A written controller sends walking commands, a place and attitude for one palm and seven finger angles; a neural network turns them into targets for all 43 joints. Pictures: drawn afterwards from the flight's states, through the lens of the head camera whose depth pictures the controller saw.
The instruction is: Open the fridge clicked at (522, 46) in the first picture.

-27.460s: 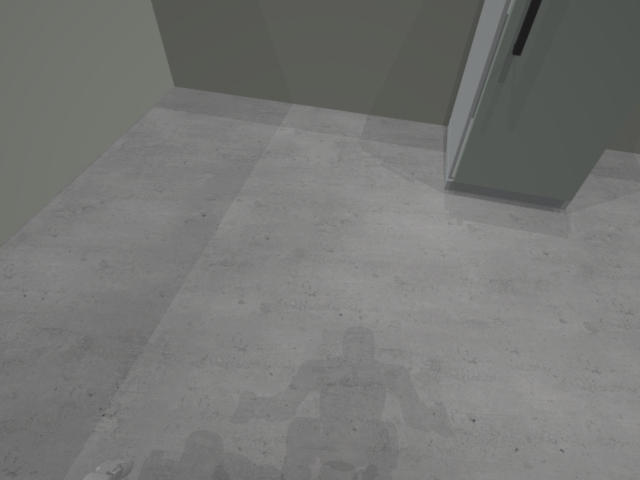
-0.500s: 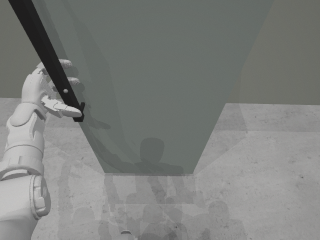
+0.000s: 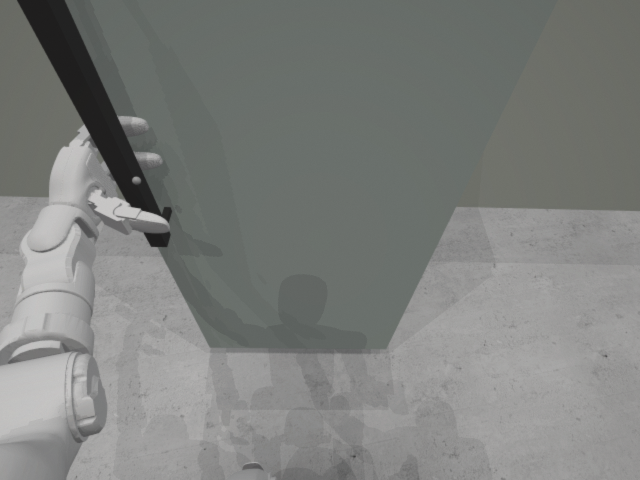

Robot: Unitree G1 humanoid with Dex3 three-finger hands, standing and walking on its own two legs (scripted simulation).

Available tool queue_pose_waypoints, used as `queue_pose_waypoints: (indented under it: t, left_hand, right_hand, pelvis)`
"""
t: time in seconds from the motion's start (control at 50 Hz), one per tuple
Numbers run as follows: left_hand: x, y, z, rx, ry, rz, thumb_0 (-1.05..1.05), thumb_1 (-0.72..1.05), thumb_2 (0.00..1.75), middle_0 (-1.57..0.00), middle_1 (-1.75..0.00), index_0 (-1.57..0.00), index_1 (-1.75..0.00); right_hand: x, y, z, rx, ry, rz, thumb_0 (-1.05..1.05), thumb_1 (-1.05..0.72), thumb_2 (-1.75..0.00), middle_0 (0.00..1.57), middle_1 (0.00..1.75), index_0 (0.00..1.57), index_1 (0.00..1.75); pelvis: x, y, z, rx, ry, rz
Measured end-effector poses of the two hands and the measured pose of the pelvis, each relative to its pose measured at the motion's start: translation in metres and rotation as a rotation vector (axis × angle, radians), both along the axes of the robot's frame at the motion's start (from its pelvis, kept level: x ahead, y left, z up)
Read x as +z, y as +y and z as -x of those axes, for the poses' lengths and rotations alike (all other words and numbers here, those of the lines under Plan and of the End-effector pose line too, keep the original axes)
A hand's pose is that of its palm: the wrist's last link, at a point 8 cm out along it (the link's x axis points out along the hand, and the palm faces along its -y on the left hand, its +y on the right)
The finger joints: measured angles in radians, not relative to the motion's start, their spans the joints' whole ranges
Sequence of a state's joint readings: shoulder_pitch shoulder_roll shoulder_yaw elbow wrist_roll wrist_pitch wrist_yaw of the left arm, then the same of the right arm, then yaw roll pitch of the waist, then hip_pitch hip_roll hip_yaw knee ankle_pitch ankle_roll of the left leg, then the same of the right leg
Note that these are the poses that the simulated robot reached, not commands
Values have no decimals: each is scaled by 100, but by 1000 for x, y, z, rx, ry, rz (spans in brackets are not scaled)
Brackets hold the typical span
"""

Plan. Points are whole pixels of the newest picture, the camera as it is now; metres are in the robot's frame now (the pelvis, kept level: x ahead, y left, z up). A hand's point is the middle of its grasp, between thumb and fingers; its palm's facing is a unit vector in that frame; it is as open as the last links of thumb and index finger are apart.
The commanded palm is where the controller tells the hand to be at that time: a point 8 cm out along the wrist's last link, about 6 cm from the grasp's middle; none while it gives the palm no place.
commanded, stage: grip the handle and tug to test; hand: left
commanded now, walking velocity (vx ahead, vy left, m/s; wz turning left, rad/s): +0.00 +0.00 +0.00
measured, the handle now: (100, 91) +0.49 +0.24 +0.21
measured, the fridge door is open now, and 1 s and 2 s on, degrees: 0 0 1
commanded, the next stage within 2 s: pull the door a little, standing still in 1.42 s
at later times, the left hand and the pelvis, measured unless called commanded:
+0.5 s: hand (132, 185) +0.43 +0.22 +0.13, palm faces +0.00 -1.00 +0.02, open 8.5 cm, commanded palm +0.41 +0.27 +0.13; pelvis -0.01 +0.00 +0.00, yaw +1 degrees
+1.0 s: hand (133, 184) +0.44 +0.22 +0.13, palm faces +0.00 -1.00 +0.01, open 5.9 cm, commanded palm +0.41 +0.27 +0.13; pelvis -0.01 +0.00 +0.00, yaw +1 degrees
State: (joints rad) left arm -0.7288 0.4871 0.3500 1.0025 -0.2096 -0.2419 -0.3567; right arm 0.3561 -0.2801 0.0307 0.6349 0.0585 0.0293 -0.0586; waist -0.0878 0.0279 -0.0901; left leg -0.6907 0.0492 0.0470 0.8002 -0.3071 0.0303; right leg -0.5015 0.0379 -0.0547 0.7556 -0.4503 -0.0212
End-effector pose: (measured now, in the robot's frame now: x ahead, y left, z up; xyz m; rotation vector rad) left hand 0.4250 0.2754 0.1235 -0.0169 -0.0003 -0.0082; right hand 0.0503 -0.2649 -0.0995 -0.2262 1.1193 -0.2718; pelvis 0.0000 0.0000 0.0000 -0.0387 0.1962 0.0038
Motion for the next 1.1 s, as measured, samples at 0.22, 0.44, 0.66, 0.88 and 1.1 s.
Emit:
queue_pose_waypoints:
  t: [0.22,0.44,0.66,0.88,1.1]
  left_hand:
    - [-1,6,10,16,7,2,-1,-32,38,-32,-122,-32,-122]
    - [4,1,14,7,-7,-1,0,14,57,-36,-129,-36,-128]
    - [4,0,11,24,-3,-8,1,64,79,-39,-135,-40,-134]
    - [4,0,11,10,-4,-9,1,67,80,-38,-138,-39,-136]
    - [4,-1,11,15,-2,-9,1,67,82,-37,-139,-38,-137]
  right_hand:
    - [3,2,-10,11,-33,-3,1,-90,-90,20,30,21,30]
    - [2,2,-13,37,-41,1,1,-91,-90,20,30,21,30]
    - [0,1,0,23,-26,-2,1,-90,-90,20,30,21,30]
    - [-1,-3,8,9,2,4,1,-90,-90,20,30,21,30]
    - [0,-4,1,16,-15,2,1,-91,-90,20,30,21,30]
  pelvis:
    - [1,1,0,1,-15,0]
    - [1,1,7,15,-22,3]
    - [0,0,9,10,-19,1]
    - [1,-2,7,10,-18,1]
    - [1,-3,8,10,-12,0]
